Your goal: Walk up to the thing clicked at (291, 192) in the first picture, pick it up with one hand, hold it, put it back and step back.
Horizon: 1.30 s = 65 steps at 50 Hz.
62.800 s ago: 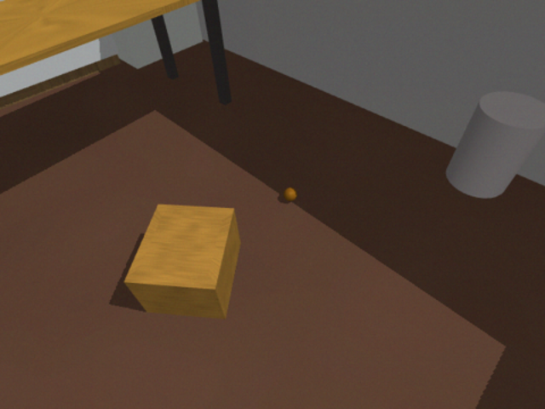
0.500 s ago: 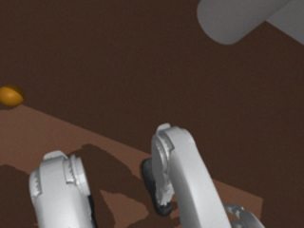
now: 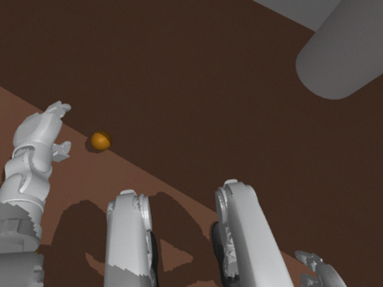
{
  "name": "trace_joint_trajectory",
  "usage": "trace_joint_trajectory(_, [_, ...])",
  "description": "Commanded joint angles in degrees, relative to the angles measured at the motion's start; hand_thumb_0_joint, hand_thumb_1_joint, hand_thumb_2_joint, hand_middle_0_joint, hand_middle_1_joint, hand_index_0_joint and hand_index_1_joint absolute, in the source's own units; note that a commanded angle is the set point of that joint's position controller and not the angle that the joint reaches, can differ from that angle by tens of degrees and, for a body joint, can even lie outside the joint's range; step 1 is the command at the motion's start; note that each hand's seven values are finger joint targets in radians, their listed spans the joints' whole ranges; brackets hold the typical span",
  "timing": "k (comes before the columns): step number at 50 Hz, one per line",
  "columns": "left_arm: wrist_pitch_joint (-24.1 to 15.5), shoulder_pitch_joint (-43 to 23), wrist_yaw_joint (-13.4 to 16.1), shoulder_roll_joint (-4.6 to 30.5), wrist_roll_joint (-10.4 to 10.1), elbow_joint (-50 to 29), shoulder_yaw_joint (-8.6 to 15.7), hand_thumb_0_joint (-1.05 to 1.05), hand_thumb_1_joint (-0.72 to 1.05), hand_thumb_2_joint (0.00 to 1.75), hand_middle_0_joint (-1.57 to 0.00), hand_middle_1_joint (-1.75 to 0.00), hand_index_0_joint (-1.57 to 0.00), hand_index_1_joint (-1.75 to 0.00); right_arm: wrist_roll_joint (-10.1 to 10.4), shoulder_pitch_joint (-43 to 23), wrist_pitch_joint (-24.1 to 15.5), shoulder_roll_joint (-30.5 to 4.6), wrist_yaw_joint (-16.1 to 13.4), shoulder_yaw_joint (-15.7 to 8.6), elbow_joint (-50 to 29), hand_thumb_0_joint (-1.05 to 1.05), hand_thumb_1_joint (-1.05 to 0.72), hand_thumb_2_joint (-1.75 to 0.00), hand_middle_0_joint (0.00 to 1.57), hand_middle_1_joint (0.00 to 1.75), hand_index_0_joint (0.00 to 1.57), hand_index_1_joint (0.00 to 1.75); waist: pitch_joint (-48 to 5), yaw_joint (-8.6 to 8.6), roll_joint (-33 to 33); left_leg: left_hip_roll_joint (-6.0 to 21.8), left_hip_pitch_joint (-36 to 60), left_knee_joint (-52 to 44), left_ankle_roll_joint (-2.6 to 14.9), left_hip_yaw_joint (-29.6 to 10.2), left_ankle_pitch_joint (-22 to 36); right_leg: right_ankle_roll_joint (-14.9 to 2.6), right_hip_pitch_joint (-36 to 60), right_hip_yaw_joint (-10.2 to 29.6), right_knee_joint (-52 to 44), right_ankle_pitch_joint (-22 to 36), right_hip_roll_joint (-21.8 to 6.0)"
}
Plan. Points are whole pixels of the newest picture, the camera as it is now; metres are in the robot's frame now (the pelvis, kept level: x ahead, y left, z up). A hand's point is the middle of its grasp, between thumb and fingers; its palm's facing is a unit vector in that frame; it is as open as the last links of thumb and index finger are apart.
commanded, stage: home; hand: left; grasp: from above
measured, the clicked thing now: (101, 140) +0.52 +0.28 -0.39
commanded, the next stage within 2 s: none
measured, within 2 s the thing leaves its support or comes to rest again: neither
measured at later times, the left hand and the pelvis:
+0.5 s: hand (23, 221) +0.27 +0.22 +0.09, palm faces +0.01 -0.92 -0.40, open 7.4 cm; pelvis +0.02 -0.01 +0.19, yaw +6 degrees
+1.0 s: hand out of the picture +0.22 +0.20 +0.25, palm faces +0.19 -0.96 -0.21, open 7.4 cm; pelvis +0.09 +0.00 +0.29, yaw +8 degrees
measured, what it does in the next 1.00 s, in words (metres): rises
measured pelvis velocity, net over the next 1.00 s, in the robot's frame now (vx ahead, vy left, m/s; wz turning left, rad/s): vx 0.09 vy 0.00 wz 0.13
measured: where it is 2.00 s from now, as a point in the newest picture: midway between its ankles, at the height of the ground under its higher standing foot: (189, 273)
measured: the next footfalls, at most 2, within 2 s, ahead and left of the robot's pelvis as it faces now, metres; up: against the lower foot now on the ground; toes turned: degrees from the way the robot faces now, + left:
none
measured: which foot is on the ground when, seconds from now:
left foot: down 0.00-1.00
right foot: down 0.00-1.00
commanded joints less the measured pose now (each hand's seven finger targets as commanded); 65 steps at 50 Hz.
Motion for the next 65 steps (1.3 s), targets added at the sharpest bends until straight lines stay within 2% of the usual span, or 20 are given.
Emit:
trace_joint_trajectory(1, [1.0,-5.7,0.3,8.2,-8.7,-19.2,2.1,0.0,0.9,0.9,-0.2,-0.3,-0.2,-0.3,1.2,6.2,-2.4,-10.2,-2.0,-5.8,-5.1,0.0,-0.9,-0.9,0.2,0.3,0.2,0.3,-35.3,0.26,6.2,-0.4,31.9,-21.3,2.25,1.0,5.6,-3.13,25.4,-1.8,-19.2,9.9,1.1])
trace_joint_trajectory(2, [1.2,-3.4,0.5,6.7,-10.4,-19.8,2.1,0.0,0.9,0.9,-0.2,-0.3,-0.2,-0.3,1.4,5.8,-2.8,-10.0,-2.4,-5.9,-5.1,0.0,-0.9,-0.9,0.2,0.3,0.2,0.3,-33.3,0.34,6.0,-0.3,33.4,-23.3,2.08,0.5,3.9,-3.13,24.9,-1.8,-20.4,8.7,0.9])
trace_joint_trajectory(4, [1.8,-2.8,1.4,7.3,-12.5,-25.4,3.5,0.0,0.9,0.9,-0.2,-0.3,-0.2,-0.3,1.9,4.3,-3.8,-9.7,-3.3,-5.9,-5.7,0.0,-0.9,-0.9,0.2,0.3,0.2,0.3,-34.1,1.58,8.5,-0.2,37.9,-26.7,1.76,0.3,2.4,-3.22,26.9,-1.2,-22.7,7.8,0.7])
trace_joint_trajectory(7, [3.9,2.7,2.6,3.7,-15.5,-28.5,2.5,0.0,0.9,0.9,-0.2,-0.3,-0.2,-0.3,2.6,2.2,-5.2,-9.1,-4.7,-5.7,-6.5,0.0,-0.9,-0.9,0.2,0.3,0.2,0.3,-32.0,2.1,9.1,-0.1,43.3,-32.1,1.25,-0.5,0.3,-3.09,29.7,-0.8,-26.4,6.6,0.5])
trace_joint_trajectory(10, [6.4,9.1,3.2,-0.3,-19.7,-30.5,1.3,0.0,0.9,0.9,-0.2,-0.3,-0.2,-0.3,3.1,0.3,-6.9,-8.5,-6.0,-5.3,-6.7,0.0,-0.9,-0.9,0.2,0.3,0.2,0.3,-28.8,1.59,8.3,-0.4,47.5,-36.7,1.0,-1.3,0.1,-2.98,33.0,-0.3,-30.6,6.1,0.2])
trace_joint_trajectory(16, [11.1,18.4,4.3,-4.4,-28.5,-35.0,1.4,0.0,0.9,0.9,-0.2,-0.3,-0.2,-0.3,3.8,-2.8,-9.5,-7.0,-8.3,-4.1,-8.3,0.0,-0.9,-0.9,0.2,0.3,0.2,0.3,-23.5,1.86,6.4,-0.9,54.6,-44.5,1.07,-1.1,-1.3,-2.91,41.2,1.2,-39.9,4.2,0.0])
trace_joint_trajectory(18, [12.4,21.7,4.6,-4.8,-32.1,-37.7,2.3,0.0,0.9,0.9,-0.2,-0.3,-0.2,-0.3,3.9,-3.1,-10.3,-6.4,-8.9,-3.7,-9.1,0.0,-0.9,-0.9,0.2,0.3,0.2,0.3,-23.8,2.39,6.7,-1.0,57.8,-47.1,1.08,-1.0,-0.2,-2.83,45.4,1.5,-42.5,5.0,-0.1])
trace_joint_trajectory(19, [13.1,24.4,4.7,-6.6,-33.4,-38.0,1.3,0.0,0.9,0.9,-0.2,-0.3,-0.2,-0.3,3.9,-2.9,-10.6,-6.0,-9.2,-3.5,-9.3,0.0,-0.9,-0.9,0.2,0.3,0.2,0.3,-23.1,1.97,6.0,-1.0,59.3,-48.1,1.0,-0.7,1.3,-2.84,47.1,1.5,-43.9,6.0,-0.1])
trace_joint_trajectory(20, [13.8,25.3,4.8,-6.9,-34.6,-38.9,1.8,0.0,0.9,0.9,-0.2,-0.3,-0.2,-0.3,3.9,-2.8,-10.9,-5.6,-9.6,-3.3,-9.4,0.0,-0.9,-0.9,0.2,0.3,0.2,0.3,-21.8,2.03,5.7,-1.0,60.0,-49.5,1.02,-0.8,1.6,-2.78,48.5,1.5,-45.3,6.2,-0.1])
trace_joint_trajectory(27, [18.5,37.6,5.4,-12.6,-41.3,-44.3,1.6,0.0,0.9,0.9,-0.2,-0.3,-0.2,-0.3,4.0,0.2,-13.1,-3.6,-12.6,-1.8,-10.2,0.0,-0.9,-0.9,0.2,0.3,0.2,0.3,-16.6,1.71,2.8,-1.5,68.6,-57.6,0.92,1.1,10.8,-2.65,62.8,2.1,-56.8,13.3,0.0])
trace_joint_trajectory(28, [19.1,39.2,5.5,-12.2,-42.3,-44.9,3.1,0.0,0.9,0.9,-0.2,-0.3,-0.2,-0.3,4.1,0.3,-13.5,-3.6,-13.1,-1.7,-10.5,0.0,-0.9,-0.9,0.2,0.3,0.2,0.3,-16.5,2.39,2.2,-1.6,70.1,-58.7,0.94,1.3,11.9,-2.63,65.0,2.1,-58.3,14.0,0.0])
trace_joint_trajectory(29, [19.5,40.9,5.3,-13.4,-43.2,-46.6,2.3,0.0,0.9,0.9,-0.2,-0.3,-0.2,-0.3,4.1,0.7,-13.9,-3.2,-13.6,-1.5,-10.6,0.0,-0.9,-0.9,0.2,0.3,0.2,0.3,-15.9,1.99,1.9,-1.8,71.1,-59.4,0.94,1.9,13.6,-2.52,66.7,2.2,-59.7,15.3,0.0])
trace_joint_trajectory(30, [20.0,42.6,5.3,-14.0,-43.9,-46.9,2.9,0.0,0.9,0.9,-0.2,-0.3,-0.2,-0.3,3.9,1.2,-14.2,-3.2,-14.0,-1.5,-10.5,0.0,-0.9,-0.9,0.2,0.3,0.2,0.3,-15.4,2.05,1.9,-1.7,72.7,-60.4,0.87,2.0,15.0,-2.48,68.0,2.2,-60.7,16.5,0.1])
trace_joint_trajectory(35, [21.7,51.1,4.8,-15.8,-46.1,-52.6,3.2,0.0,0.9,0.9,-0.2,-0.3,-0.2,-0.3,3.6,3.1,-15.7,-2.4,-15.8,-1.2,-12.2,0.0,-0.9,-0.9,0.2,0.3,0.2,0.3,-11.8,2.96,1.3,-2.1,78.9,-65.8,0.72,3.0,20.3,-2.21,74.9,1.5,-66.8,21.3,0.2])
trace_joint_trajectory(43, [22.8,61.0,3.4,-17.7,-45.7,-59.0,1.4,0.0,0.9,0.9,-0.2,-0.3,-0.2,-0.3,2.7,3.9,-17.8,-2.0,-17.1,-1.7,-14.0,0.0,-0.9,-0.9,0.2,0.3,0.2,0.3,-7.0,3.91,0.1,-2.4,84.6,-70.6,0.87,3.6,25.0,-1.92,79.8,0.3,-71.8,25.5,0.4])
trace_joint_trajectory(50, [22.7,60.3,1.9,-18.0,-45.1,-59.9,0.6,0.0,0.9,0.9,-0.2,-0.3,-0.2,-0.3,2.1,3.4,-19.2,-2.8,-17.0,-2.3,-14.3,0.0,-0.9,-0.9,0.2,0.3,0.2,0.3,-3.4,3.22,-1.4,-2.3,86.1,-72.3,0.96,4.0,24.2,-1.57,79.7,-0.5,-73.1,24.0,0.4])
trace_joint_trajectory(53, [22.2,59.3,1.4,-17.6,-44.8,-59.1,0.6,0.0,0.9,0.9,-0.2,-0.3,-0.2,-0.3,1.8,3.5,-19.8,-3.3,-16.8,-2.5,-13.8,0.0,-0.9,-0.9,0.2,0.3,0.2,0.3,-4.2,3.3,-0.5,-2.2,87.1,-72.5,0.74,3.7,25.3,-1.79,79.8,-0.5,-72.3,24.8,0.4])
trace_joint_trajectory(57, [22.1,59.7,1.4,-17.2,-44.6,-59.5,1.0,0.0,0.9,0.9,-0.2,-0.3,-0.2,-0.3,1.7,3.1,-20.2,-3.3,-16.6,-2.5,-13.7,0.0,-0.9,-0.9,0.2,0.3,0.2,0.3,-5.2,3.97,0.8,-2.2,87.9,-72.5,0.47,3.5,26.4,-1.86,80.6,-0.6,-71.9,25.6,0.3])
trace_joint_trajectory(62, [22.1,59.2,1.5,-17.5,-44.6,-59.2,0.7,0.0,0.9,0.9,-0.2,-0.3,-0.2,-0.3,1.6,2.3,-20.4,-3.2,-16.4,-2.2,-13.5,0.0,-0.9,-0.9,0.2,0.3,0.2,0.3,-4.0,4.18,0.8,-2.2,87.1,-73.4,0.43,3.1,22.9,-1.82,80.3,-0.6,-72.5,22.6,0.3])
trace_joint_trajectory(65, [22.3,59.8,1.7,-17.0,-44.4,-59.6,1.1,0.0,0.9,0.9,-0.2,-0.3,-0.2,-0.3,1.6,2.2,-20.4,-3.2,-16.4,-2.2,-13.8,0.0,-0.9,-0.9,0.2,0.3,0.2,0.3,-4.6,4.57,1.7,-2.1,87.5,-73.5,0.35,3.4,23.6,-1.96,80.6,-0.6,-72.3,23.2,0.3])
